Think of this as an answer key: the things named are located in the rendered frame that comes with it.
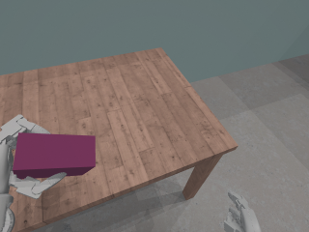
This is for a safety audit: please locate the left robot forearm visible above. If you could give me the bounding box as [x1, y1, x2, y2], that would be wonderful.
[0, 193, 15, 232]

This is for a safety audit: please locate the robot left hand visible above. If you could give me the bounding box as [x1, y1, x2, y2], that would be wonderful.
[0, 114, 67, 200]

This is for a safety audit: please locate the table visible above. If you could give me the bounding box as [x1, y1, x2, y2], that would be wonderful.
[0, 47, 238, 232]

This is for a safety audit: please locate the robot right hand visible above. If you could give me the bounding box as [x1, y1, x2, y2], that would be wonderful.
[224, 190, 262, 232]

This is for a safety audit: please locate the sponge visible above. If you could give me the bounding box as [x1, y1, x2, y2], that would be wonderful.
[13, 132, 96, 180]

